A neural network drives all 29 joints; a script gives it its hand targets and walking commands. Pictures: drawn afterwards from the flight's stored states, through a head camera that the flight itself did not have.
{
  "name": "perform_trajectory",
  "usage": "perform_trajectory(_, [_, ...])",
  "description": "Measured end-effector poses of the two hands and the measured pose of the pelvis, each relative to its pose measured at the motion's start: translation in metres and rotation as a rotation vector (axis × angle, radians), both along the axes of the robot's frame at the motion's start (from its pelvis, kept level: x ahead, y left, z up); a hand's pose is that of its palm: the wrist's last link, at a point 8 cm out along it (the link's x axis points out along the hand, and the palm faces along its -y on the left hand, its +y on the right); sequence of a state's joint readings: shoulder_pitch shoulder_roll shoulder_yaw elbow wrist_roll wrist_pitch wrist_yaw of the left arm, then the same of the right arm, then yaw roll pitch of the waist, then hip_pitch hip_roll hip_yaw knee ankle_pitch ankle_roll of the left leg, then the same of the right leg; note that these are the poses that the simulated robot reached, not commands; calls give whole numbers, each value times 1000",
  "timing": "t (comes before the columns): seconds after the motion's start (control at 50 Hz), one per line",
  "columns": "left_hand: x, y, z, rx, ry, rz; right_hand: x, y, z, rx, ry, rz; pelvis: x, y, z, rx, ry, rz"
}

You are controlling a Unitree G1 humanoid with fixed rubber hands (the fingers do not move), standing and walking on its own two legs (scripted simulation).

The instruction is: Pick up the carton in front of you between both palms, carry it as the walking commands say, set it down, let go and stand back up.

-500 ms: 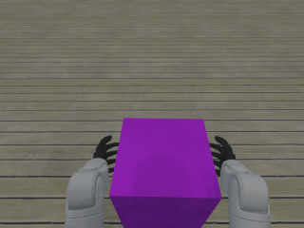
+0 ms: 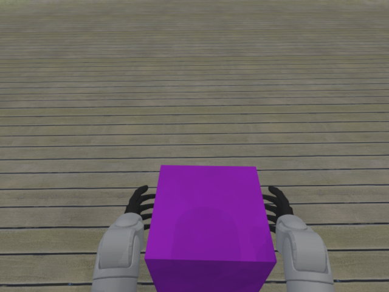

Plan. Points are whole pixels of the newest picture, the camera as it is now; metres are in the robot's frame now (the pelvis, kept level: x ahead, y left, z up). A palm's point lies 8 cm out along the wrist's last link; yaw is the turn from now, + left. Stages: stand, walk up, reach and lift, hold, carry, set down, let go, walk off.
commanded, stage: carry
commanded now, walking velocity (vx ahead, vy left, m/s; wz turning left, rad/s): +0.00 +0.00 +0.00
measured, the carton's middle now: (207, 235) +0.28 +0.00 -0.03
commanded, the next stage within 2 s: hold in 1.28 s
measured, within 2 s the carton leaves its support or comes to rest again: neither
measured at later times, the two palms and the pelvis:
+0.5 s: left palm (132, 221) +0.27 +0.16 +0.04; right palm (277, 222) +0.28 -0.14 +0.04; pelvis -0.01 +0.01 +0.00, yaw +0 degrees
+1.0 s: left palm (126, 224) +0.27 +0.17 +0.04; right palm (271, 225) +0.27 -0.13 +0.04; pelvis -0.02 +0.02 +0.00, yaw +0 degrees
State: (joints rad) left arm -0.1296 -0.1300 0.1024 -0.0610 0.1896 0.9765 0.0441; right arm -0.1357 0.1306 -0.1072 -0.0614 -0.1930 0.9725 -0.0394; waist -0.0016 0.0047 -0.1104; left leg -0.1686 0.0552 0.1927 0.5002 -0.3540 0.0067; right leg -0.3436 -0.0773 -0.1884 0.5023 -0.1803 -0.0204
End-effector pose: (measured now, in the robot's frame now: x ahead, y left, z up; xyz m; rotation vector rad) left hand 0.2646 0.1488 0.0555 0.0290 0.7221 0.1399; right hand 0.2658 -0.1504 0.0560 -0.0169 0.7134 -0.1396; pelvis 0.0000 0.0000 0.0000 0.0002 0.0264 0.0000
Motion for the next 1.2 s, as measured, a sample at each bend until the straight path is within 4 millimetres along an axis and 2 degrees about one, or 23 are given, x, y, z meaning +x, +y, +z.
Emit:
perform_trajectory(0.12, [0, 1, -12, 20, -5, -14, 0, 1, -12, -20, -5, 16, -7, 1, 0, 1, -2, 0])
perform_trajectory(0.26, [10, 3, -22, 27, -30, -19, 9, 3, -22, -28, -30, 22, -14, 2, 0, 2, -2, 0])
perform_trajectory(0.38, [14, 4, -19, 24, -69, -15, 13, 4, -20, -21, -70, 14, -16, 4, -1, 2, 2, 2])
perform_trajectory(0.64, [5, 11, -20, 21, -51, -10, 7, 11, -20, -21, -51, 20, -15, 9, -2, -2, 1, 3])
perform_trajectory(1.2, [0, 24, -19, 19, -54, -6, 3, 24, -18, -25, -54, 23, -21, 21, -3, -4, -2, 6])
